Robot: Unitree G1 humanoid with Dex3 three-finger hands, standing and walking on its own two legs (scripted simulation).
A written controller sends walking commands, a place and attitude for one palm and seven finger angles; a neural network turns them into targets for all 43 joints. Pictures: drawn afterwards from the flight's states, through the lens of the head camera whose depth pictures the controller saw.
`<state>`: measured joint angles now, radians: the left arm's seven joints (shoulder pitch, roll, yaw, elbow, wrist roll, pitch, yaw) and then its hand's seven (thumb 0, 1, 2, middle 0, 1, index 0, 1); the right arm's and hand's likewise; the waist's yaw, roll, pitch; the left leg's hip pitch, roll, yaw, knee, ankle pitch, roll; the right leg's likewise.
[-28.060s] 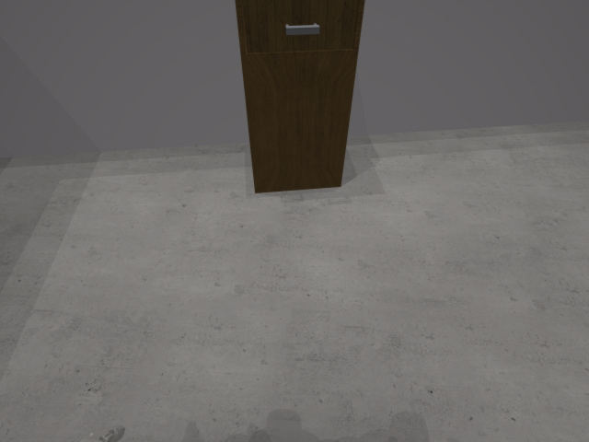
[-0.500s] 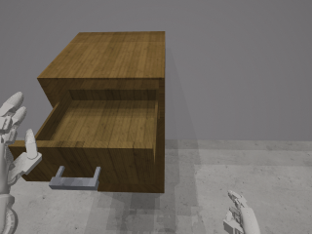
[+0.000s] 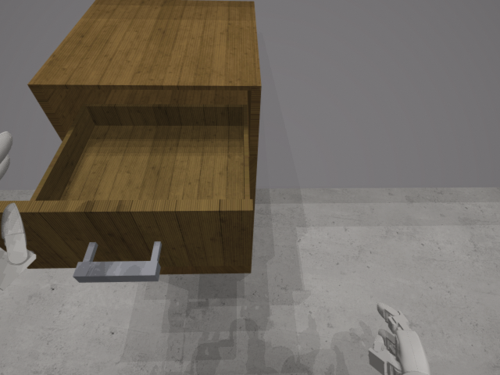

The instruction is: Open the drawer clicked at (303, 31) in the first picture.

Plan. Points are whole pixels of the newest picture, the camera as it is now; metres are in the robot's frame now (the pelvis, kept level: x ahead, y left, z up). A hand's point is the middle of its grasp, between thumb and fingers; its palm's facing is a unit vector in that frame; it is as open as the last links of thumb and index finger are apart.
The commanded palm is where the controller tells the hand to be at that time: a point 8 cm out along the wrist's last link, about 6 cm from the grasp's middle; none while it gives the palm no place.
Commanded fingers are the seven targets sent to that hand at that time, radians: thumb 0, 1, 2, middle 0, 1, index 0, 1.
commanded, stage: step back with the hand held close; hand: left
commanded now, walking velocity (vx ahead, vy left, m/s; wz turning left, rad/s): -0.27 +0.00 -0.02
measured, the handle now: (121, 259) +0.27 +0.22 +0.03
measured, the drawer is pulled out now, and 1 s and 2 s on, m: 0.29 0.29 0.29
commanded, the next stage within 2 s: stop stepping back and stand still in 0.78 s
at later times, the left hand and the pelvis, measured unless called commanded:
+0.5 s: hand out of the picture +0.13 +0.25 +0.22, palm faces +0.48 -0.77 -0.43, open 7.4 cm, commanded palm +0.06 +0.29 +0.22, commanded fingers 0.00 0.90 0.90 -0.20 -0.30 -0.20 -0.30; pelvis -0.07 +0.01 +0.00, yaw +0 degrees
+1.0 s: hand out of the picture +0.00 +0.22 +0.20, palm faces +0.33 -0.82 -0.47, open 7.4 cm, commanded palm -0.07 +0.27 +0.22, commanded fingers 0.00 0.90 0.90 -0.20 -0.30 -0.20 -0.30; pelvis -0.20 -0.01 +0.01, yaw +0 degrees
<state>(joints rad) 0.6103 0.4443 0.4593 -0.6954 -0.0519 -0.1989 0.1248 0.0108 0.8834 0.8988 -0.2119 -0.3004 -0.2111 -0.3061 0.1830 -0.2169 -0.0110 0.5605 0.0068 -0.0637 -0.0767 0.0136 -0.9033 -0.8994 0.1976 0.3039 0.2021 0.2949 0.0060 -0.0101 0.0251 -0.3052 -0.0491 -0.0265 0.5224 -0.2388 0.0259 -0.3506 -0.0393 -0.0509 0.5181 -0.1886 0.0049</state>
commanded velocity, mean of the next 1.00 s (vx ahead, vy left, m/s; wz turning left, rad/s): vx -0.26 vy -0.01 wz -0.01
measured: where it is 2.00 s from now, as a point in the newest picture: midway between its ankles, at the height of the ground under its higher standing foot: outside the picture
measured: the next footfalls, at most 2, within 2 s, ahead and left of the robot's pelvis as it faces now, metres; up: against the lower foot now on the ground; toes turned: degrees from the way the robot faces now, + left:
right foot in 0.58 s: -0.13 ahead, -0.12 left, +0.00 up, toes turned -2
left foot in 0.82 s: -0.11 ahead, +0.08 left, +0.00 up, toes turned +2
